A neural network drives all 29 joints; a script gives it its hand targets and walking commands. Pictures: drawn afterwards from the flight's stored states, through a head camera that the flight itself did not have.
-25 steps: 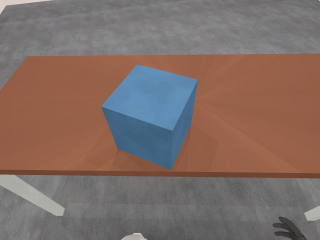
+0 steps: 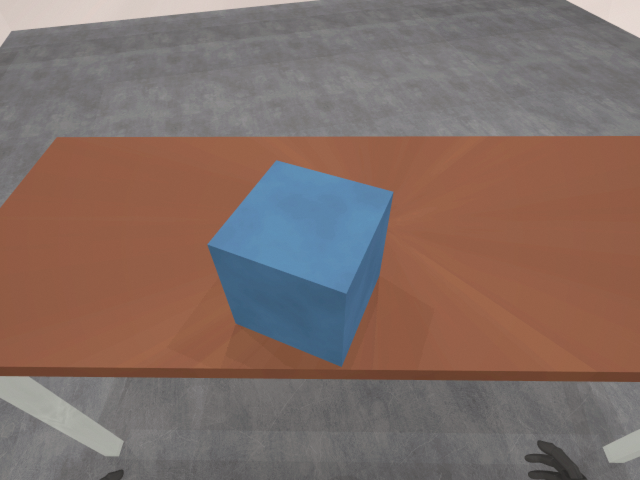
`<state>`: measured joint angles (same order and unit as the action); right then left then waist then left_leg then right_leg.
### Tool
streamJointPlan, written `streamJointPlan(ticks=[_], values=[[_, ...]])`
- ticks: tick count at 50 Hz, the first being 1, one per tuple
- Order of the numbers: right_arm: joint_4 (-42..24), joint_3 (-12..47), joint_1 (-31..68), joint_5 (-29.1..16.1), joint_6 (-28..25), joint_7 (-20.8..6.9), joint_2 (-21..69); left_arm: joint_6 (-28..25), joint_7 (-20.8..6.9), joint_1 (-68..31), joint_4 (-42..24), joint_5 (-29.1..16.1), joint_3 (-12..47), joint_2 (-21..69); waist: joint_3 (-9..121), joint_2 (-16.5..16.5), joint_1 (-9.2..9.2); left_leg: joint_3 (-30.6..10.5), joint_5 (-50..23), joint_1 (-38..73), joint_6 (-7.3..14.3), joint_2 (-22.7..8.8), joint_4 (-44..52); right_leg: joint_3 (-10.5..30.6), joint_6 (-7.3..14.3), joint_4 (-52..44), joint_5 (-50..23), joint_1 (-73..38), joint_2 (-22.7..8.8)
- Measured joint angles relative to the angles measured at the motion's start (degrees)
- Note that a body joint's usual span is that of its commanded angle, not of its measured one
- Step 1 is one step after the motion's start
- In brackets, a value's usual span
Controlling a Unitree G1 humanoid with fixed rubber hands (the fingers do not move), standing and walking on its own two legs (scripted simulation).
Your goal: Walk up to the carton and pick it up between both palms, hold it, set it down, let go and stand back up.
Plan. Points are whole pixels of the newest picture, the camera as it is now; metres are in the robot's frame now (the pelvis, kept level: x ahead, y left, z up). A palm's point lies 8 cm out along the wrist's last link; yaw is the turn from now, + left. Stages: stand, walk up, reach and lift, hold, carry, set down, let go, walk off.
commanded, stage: walk up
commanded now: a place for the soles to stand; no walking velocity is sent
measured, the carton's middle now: (308, 262) +0.41 +0.03 +0.02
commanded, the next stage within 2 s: reach and lift in 0.62 s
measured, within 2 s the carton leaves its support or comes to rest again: neither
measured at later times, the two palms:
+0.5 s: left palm out of the picture +0.12 +0.30 -0.10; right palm out of the picture +0.10 -0.30 -0.11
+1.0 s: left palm (126, 432) +0.21 +0.27 -0.07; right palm (581, 478) +0.14 -0.29 -0.07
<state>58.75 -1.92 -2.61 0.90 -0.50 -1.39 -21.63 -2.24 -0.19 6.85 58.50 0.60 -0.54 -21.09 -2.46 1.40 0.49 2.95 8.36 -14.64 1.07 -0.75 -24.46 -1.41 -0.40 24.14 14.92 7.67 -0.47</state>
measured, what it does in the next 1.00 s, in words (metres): stands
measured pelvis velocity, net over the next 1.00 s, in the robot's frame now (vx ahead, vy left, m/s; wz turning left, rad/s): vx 0.01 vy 0.00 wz -0.04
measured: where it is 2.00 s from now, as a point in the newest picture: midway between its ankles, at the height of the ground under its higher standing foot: outside the picture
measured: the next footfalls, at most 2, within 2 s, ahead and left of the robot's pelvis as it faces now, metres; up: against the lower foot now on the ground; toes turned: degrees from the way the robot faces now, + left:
none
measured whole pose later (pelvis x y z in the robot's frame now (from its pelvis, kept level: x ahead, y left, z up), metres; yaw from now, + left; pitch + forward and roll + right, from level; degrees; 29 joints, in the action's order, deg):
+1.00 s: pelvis +0.01 +0.00 -0.01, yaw -3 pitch -7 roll +0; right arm 44.4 -2.0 -7.4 -0.9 -4.8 0.8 -17.4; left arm 27.0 -1.4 5.5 22.4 7.8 -7.1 -18.1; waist -7.0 -4.1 0.3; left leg 5.2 13.2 -9.3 0.3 -2.1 -29.2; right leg 1.0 -0.1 28.5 18.6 3.1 0.3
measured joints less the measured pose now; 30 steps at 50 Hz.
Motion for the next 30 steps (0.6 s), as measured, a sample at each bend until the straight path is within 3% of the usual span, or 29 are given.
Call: streamJointPlan(ticks=[30], values=[[2.73,-0.05,-1.94,0.16,-0.08,0.48,0.28,0.55,0.19,-1.35,1.86,-0.03,-0.05,0.56,0.19,0.06,-0.02,1.10,-0.92,3.27,0.02,0.05,3.94,1.06,-0.13,-4.17,-1.44,-2.93,-0.05]])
